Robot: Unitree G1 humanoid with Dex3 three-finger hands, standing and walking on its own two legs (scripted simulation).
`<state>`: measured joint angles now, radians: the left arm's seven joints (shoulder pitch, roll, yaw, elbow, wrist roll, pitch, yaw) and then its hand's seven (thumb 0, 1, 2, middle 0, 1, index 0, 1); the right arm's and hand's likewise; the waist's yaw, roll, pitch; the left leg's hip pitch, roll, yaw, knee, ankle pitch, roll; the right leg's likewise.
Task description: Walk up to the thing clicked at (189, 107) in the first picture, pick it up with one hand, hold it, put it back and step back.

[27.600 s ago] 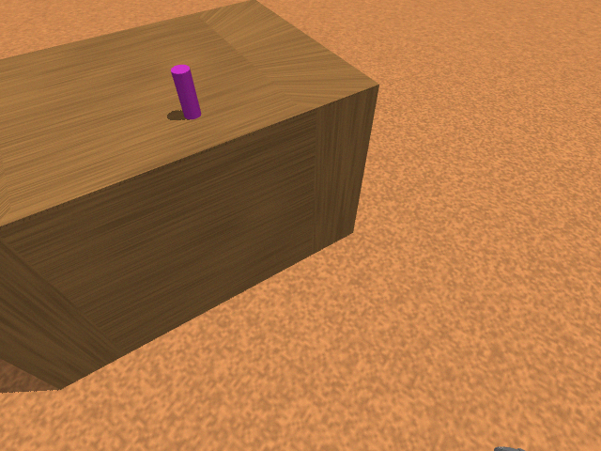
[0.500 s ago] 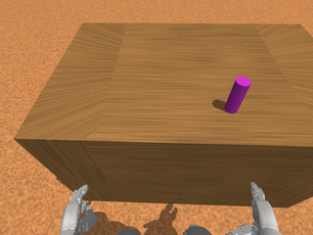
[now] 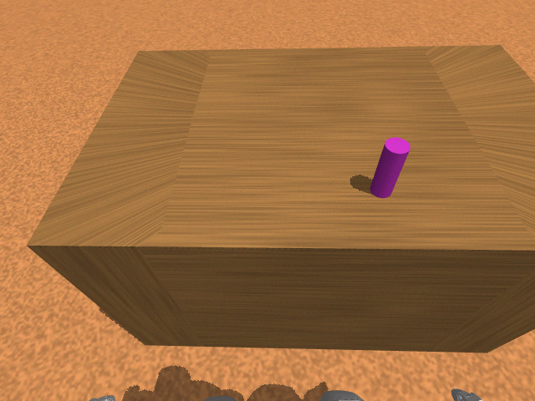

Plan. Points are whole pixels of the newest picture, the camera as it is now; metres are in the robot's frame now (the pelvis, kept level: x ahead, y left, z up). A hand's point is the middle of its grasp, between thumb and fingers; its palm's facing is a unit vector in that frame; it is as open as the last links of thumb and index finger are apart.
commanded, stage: stand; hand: right
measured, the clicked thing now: (388, 169) +0.50 -0.22 +0.01
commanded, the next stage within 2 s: none
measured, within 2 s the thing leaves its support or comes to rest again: neither
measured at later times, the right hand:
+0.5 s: hand out of the picture +0.04 -0.24 -0.13, palm faces -0.04 +0.94 -0.35, open 7.5 cm
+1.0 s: hand out of the picture +0.05 -0.23 -0.13, palm faces -0.04 +0.94 -0.34, open 7.4 cm
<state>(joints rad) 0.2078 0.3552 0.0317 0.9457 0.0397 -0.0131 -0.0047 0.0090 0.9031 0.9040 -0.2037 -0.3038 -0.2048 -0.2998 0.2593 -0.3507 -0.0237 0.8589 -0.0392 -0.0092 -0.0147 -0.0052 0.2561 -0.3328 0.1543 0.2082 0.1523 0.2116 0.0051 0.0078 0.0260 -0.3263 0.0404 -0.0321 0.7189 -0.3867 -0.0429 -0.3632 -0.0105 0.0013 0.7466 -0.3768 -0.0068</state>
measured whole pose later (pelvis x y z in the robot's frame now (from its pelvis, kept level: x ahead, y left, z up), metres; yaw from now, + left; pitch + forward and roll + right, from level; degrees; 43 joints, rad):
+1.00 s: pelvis -0.01 +0.02 +0.03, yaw +0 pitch -3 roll +0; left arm 0.13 0.34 0.01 1.18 0.02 -0.01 -0.01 0.00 0.90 0.90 -0.20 -0.30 -0.21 -0.30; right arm 0.15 -0.34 0.00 1.14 -0.02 -0.01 0.00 0.01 -0.91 -0.90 0.20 0.30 0.20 0.30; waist 0.01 -0.01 0.06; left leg -0.12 0.03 -0.02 0.37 -0.19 -0.03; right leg -0.15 -0.02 0.01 0.37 -0.17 0.02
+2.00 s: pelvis +0.00 +0.02 +0.03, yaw +0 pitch -2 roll +0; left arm 0.12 0.34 0.00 1.15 0.01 -0.01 -0.01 0.00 0.90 0.90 -0.20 -0.30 -0.21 -0.30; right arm 0.13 -0.35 0.00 1.14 -0.01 -0.01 0.01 0.01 -0.91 -0.90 0.20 0.30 0.20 0.30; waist 0.00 0.00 0.06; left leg -0.10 0.03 -0.01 0.34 -0.20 -0.03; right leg -0.13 -0.03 0.01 0.34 -0.17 0.03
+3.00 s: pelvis -0.11 +0.07 +0.02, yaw -3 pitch -1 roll -1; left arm 0.10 0.38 0.06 0.85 0.02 0.06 0.01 0.01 0.90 0.90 -0.21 -0.30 -0.21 -0.30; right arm 0.18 -0.35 -0.05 0.90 -0.03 0.03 -0.02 0.01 -0.90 -0.90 0.21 0.30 0.20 0.30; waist -0.02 -0.04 0.20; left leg -0.27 -0.01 0.04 0.60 -0.32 0.06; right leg -0.44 0.11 0.14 1.04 -0.46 0.01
